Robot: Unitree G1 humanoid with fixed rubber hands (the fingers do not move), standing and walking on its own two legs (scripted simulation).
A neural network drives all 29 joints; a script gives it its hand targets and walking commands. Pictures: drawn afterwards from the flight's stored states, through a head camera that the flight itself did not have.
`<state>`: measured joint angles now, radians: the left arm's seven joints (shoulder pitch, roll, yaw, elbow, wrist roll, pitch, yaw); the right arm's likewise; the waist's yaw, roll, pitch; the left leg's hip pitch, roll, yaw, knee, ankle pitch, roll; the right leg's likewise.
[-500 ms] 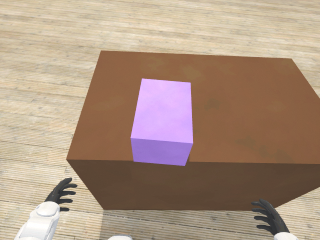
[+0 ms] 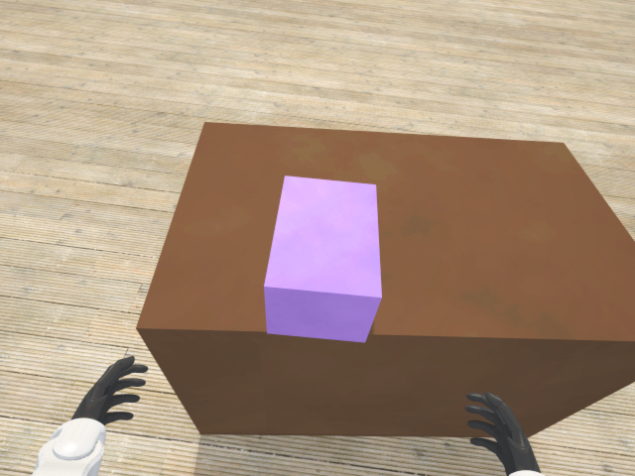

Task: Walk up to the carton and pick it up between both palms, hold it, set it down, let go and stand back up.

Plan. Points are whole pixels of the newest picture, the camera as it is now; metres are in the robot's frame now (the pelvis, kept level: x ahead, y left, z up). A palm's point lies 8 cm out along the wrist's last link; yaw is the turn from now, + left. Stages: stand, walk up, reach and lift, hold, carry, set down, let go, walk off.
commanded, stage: reach and lift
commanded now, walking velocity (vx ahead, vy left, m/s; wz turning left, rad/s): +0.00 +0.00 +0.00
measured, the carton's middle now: (323, 256) +0.45 +0.00 -0.05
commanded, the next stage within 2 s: none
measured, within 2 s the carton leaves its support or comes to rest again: neither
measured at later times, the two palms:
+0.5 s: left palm (110, 402) +0.18 +0.25 -0.01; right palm (502, 436) +0.17 -0.21 +0.00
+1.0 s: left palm (130, 375) +0.20 +0.22 +0.03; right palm (488, 410) +0.19 -0.19 +0.03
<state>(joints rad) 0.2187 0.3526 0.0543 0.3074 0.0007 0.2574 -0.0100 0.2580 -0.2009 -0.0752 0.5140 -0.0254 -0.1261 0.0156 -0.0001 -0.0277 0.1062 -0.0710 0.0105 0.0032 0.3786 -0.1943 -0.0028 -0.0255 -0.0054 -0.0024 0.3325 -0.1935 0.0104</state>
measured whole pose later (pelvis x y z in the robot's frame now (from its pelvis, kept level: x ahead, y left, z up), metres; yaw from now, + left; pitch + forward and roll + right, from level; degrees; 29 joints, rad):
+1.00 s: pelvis +0.01 +0.00 +0.00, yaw +0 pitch -5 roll +0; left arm 0.33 0.30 -0.01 0.02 -0.18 0.00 -0.02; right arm 0.42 -0.07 0.06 -0.04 0.11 -0.04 -0.11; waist 0.00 -0.03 0.06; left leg -0.06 0.01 0.00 0.31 -0.17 0.00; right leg -0.02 -0.01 0.00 0.28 -0.18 0.01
